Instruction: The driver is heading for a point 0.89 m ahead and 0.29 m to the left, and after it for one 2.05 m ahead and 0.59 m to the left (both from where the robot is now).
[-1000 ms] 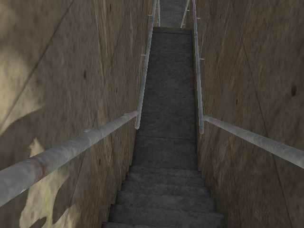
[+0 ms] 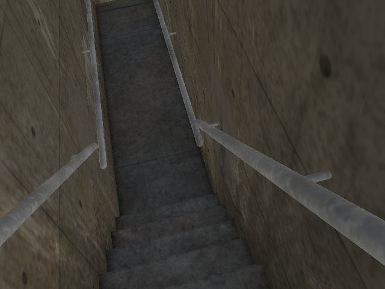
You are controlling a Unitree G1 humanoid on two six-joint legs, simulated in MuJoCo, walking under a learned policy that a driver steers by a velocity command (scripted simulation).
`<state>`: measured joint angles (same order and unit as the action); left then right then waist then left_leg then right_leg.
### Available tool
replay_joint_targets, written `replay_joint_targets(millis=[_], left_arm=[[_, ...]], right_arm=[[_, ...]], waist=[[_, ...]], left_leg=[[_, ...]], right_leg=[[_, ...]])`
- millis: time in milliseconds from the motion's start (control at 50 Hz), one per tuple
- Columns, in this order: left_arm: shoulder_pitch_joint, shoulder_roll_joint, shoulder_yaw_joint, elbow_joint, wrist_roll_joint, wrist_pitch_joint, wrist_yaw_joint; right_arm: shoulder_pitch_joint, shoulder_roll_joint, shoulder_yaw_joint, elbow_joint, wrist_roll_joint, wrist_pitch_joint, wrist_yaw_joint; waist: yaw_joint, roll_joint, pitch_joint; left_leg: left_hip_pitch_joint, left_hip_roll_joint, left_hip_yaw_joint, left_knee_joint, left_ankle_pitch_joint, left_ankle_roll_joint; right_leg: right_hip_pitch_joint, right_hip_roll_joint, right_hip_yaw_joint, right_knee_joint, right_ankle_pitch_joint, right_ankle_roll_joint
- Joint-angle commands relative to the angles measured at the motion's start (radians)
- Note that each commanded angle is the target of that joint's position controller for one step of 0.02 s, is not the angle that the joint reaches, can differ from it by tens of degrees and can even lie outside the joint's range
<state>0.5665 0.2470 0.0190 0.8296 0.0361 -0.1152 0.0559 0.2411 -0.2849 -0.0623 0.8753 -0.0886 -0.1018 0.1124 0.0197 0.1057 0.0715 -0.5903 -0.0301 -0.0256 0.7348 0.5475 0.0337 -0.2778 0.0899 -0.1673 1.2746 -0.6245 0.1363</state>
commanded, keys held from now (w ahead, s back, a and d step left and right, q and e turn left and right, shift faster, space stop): w+q+shift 0.50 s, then w+shift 0.50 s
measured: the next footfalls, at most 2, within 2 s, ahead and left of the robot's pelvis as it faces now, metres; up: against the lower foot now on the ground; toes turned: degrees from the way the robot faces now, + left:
left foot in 0.04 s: +0.08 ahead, +0.06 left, -0.23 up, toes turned +0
right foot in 0.26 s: +0.29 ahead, -0.18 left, -0.30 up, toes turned +13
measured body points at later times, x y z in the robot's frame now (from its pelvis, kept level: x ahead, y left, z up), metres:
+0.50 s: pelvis +0.24 -0.04 -0.33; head +0.22 -0.11 +0.11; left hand +0.06 +0.31 -0.35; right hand +0.48 -0.20 -0.46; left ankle +0.14 +0.08 -0.72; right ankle +0.52 -0.10 -1.06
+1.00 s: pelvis +0.69 +0.10 -0.80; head +0.60 -0.10 -0.41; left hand +0.45 +0.15 -0.98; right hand +1.04 +0.09 -0.83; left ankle +0.57 +0.20 -1.21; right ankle +0.81 -0.01 -1.49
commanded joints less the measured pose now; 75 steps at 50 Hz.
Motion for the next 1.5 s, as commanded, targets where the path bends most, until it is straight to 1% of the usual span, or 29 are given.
replay_joint_targets(millis=[20,60,100,240,300,340,420,480,580,600,620,660,720,740,760,800,860,880,920,960,1060,1080,1100,1120,1140,1160,1280,1340,1500], left_arm=[[-0.502,0.233,0.047,-0.257,0.016,-0.060,-0.038],[-0.679,0.211,0.033,-0.371,0.030,-0.018,-0.101],[-0.303,-0.027,-0.022,-0.462,-0.009,-0.002,-0.145],[-0.030,0.075,-0.049,-0.480,-0.048,0.249,-0.249],[0.026,0.133,-0.033,-0.469,0.032,0.215,-0.197],[-0.248,0.355,0.046,-0.216,-0.042,0.121,0.117],[-0.199,0.184,0.000,-0.098,-0.014,0.102,0.042],[-0.010,0.157,-0.046,-0.158,-0.030,0.105,0.040],[-0.745,0.260,-0.002,-0.249,-0.072,0.060,0.106],[-1.060,0.181,-0.030,-0.306,-0.149,0.060,0.092],[-1.412,0.231,-0.019,-0.385,-0.147,0.060,0.057],[-0.966,0.189,-0.055,-0.277,-0.122,-0.006,0.059],[-0.192,0.305,-0.028,-0.041,-0.277,0.016,0.030],[0.125,0.424,0.087,0.197,-0.248,0.141,-0.012],[0.474,0.455,0.092,0.269,-0.144,0.175,-0.011],[0.370,0.339,0.058,0.264,0.044,0.141,-0.061],[0.252,0.173,-0.044,0.277,0.037,0.112,-0.107],[0.047,0.041,-0.099,0.290,-0.032,0.110,-0.079],[0.166,-0.024,-0.112,0.348,-0.174,0.019,0.011],[-0.068,0.128,-0.054,0.298,-0.057,0.076,0.030],[-0.464,0.180,-0.007,0.130,-0.130,0.047,0.002],[-0.480,0.200,-0.060,0.005,0.144,-0.055,-0.047],[-0.554,0.096,-0.049,0.077,-0.094,-0.010,0.009],[-0.569,0.125,-0.064,-0.031,0.130,-0.097,-0.052],[-0.432,0.197,-0.009,0.060,0.097,-0.098,-0.055],[-0.302,0.193,0.025,0.082,-0.145,0.054,0.001],[-0.575,-0.099,0.010,-0.064,-0.006,0.138,-0.019],[-0.519,-0.028,0.039,-0.167,-0.028,0.090,-0.061],[-0.583,0.059,0.047,-0.212,0.036,0.176,-0.110]], right_arm=[[0.905,-0.126,-0.052,0.260,0.004,0.055,-0.024],[1.080,-0.019,-0.015,0.183,0.021,0.005,-0.074],[0.485,-0.226,-0.040,0.002,0.106,-0.029,-0.090],[-0.148,-0.380,-0.125,-0.145,-0.002,0.042,-0.083],[0.191,-0.216,-0.084,-0.118,0.139,0.105,-0.026],[-0.103,-0.131,-0.086,-0.324,0.150,0.204,-0.041],[0.075,-0.137,-0.039,-0.172,0.016,0.252,-0.047],[-0.146,-0.124,-0.006,-0.219,0.004,0.250,-0.086],[0.791,-0.197,0.013,-0.047,-0.011,0.240,-0.047],[0.566,-0.159,0.061,-0.104,0.104,0.222,-0.067],[0.429,-0.037,0.117,-0.080,0.181,0.167,-0.087],[-0.024,-0.088,0.078,-0.140,0.199,0.066,-0.084],[-0.476,-0.112,0.000,-0.255,0.105,0.000,-0.093],[-0.493,-0.063,-0.021,-0.111,0.143,-0.001,-0.180],[-0.784,-0.069,-0.021,-0.108,0.121,0.040,-0.153],[-0.545,0.163,0.058,-0.102,0.015,0.095,-0.144],[-0.298,0.073,-0.040,-0.028,-0.014,0.106,-0.128],[0.128,0.270,-0.017,-0.001,0.034,0.118,-0.142],[0.008,0.311,0.044,-0.080,-0.051,0.077,-0.131],[-0.041,0.275,0.089,-0.089,0.064,0.082,-0.126],[-0.220,0.014,0.067,-0.223,0.121,0.128,-0.105],[-0.427,-0.087,0.106,-0.553,0.177,0.074,-0.068],[0.077,0.075,0.088,-0.121,0.160,0.139,-0.090],[-0.241,-0.041,0.116,-0.490,0.100,0.099,-0.029],[-0.205,0.054,0.125,-0.476,-0.007,0.099,0.012],[-0.023,-0.020,0.096,-0.268,0.113,0.154,-0.051],[0.807,0.013,0.119,0.034,0.077,0.081,-0.114],[0.227,-0.202,0.046,-0.071,0.134,0.038,-0.216],[0.411,-0.114,0.008,0.081,0.082,-0.041,-0.231]], waist=[[-0.398,0.129,-0.001],[-0.557,0.221,0.125],[-0.056,0.021,-0.103],[0.336,-0.263,-0.188],[0.062,-0.269,-0.336],[-0.077,-0.265,0.011],[0.048,-0.609,-0.136],[0.109,-0.146,-0.109],[-0.606,-0.047,-0.063],[-0.708,0.755,0.550],[-0.762,0.847,0.967],[-0.093,0.256,0.901],[0.199,0.460,0.431],[0.301,0.702,0.285],[0.510,0.866,0.012],[0.361,0.075,0.276],[0.270,-0.337,0.443],[-0.092,-0.437,0.433],[-0.007,-0.385,0.425],[-0.024,-0.311,0.432],[-0.127,-0.292,0.571],[-0.077,-0.086,0.407],[-0.255,-0.112,0.471],[-0.177,0.112,0.305],[-0.160,-0.047,0.273],[-0.107,-0.244,0.128],[-0.407,0.305,0.114],[-0.052,0.216,-0.032],[-0.085,0.023,0.005]], left_leg=[[0.797,0.131,-0.065,-0.072,0.170,0.032],[0.977,0.095,-0.064,-0.337,-0.211,0.174],[0.795,0.431,-0.572,-0.042,0.698,0.515],[-0.838,-0.182,-0.418,0.200,-0.606,0.115],[-0.435,-0.231,-0.308,0.643,-0.905,-0.012],[-0.267,-0.247,-0.371,0.959,-1.028,-0.056],[-0.096,-0.359,0.088,1.502,-1.263,0.004],[-0.203,-0.406,0.136,1.478,-1.259,0.007],[0.776,-0.349,0.303,0.740,-1.521,0.297],[0.134,0.063,-0.689,-0.158,-2.139,0.469],[-0.407,0.203,-1.237,-0.833,-2.627,0.486],[-0.212,0.192,-1.105,-0.646,-2.392,0.313],[-0.745,0.107,-0.230,0.111,-2.068,0.213],[-0.997,0.341,-0.591,0.443,-2.098,0.240],[-0.710,0.245,-0.130,0.561,-1.715,0.123],[-0.650,0.049,0.071,1.401,-1.493,-0.097],[-0.244,-0.147,0.195,1.915,-1.464,-0.047],[-0.381,-0.141,0.190,1.903,-1.468,0.009],[-0.575,-0.044,0.157,1.606,-1.491,-0.011],[-0.583,0.039,0.031,1.378,-1.308,0.002],[-0.436,0.147,-0.206,1.354,-0.762,-0.058],[-0.706,0.201,-0.197,1.528,-0.788,-0.046],[-0.083,0.176,-0.281,1.098,-0.520,-0.120],[-0.318,0.283,-0.129,1.008,-0.368,-0.120],[-0.254,0.301,0.038,0.896,-0.455,-0.094],[0.160,0.153,-0.028,0.421,-0.678,-0.111],[0.454,0.060,-0.105,0.144,-1.243,-0.196],[0.545,0.385,-1.140,-0.437,-1.623,-0.171],[0.342,0.187,-0.161,0.003,-0.918,-0.055]], right_leg=[[-0.594,-0.100,0.136,0.733,0.363,0.150],[-1.052,0.080,0.144,1.332,-0.474,0.099],[-1.132,-0.021,0.352,1.181,-0.389,0.100],[0.613,-0.144,0.358,-0.360,1.122,-0.226],[0.707,-0.590,0.676,-0.830,1.548,-0.235],[0.057,-0.682,1.380,-1.141,0.397,0.104],[0.077,-0.187,0.214,-0.927,0.810,0.092],[0.022,-0.246,0.299,-0.983,0.846,0.103],[-0.823,-0.100,-0.041,-0.833,0.291,0.189],[-1.339,-0.143,0.126,-0.014,-0.043,0.015],[-1.576,-0.321,0.285,0.069,-0.124,0.004],[-1.557,-0.177,0.440,0.036,-0.040,-0.105],[0.046,-0.360,0.460,-0.293,1.096,-0.037],[0.387,-0.815,0.928,-0.111,1.341,-0.058],[0.418,-0.465,0.788,0.250,1.006,0.007],[0.380,-0.497,0.722,-0.479,0.759,-0.056],[-0.161,-0.216,0.326,-0.659,1.249,0.034],[-0.143,-0.023,0.376,-0.549,1.314,0.164],[-0.192,-0.102,0.507,-0.817,0.799,-0.189],[-0.381,-0.295,0.935,-0.935,-0.151,-0.372],[-0.863,-0.513,1.010,-1.202,-0.726,-0.429],[-0.704,-0.380,0.712,-1.026,0.158,-0.355],[-0.949,-0.531,0.769,-1.055,-0.121,-0.362],[-0.924,-0.256,0.455,-0.943,0.082,-0.199],[-0.922,-0.270,0.458,-0.948,-0.017,-0.241],[-0.642,-0.271,0.388,-1.079,-0.453,-0.255],[-0.805,0.155,0.556,0.350,-0.256,-0.352],[-0.962,0.110,0.626,0.395,0.089,-0.307],[-0.549,-0.014,0.374,-0.216,0.927,-0.184]])
Over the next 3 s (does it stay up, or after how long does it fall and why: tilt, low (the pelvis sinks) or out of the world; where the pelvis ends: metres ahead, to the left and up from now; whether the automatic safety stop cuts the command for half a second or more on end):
stays up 1.62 0.44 -1.55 its command is cut before an obstacle from the start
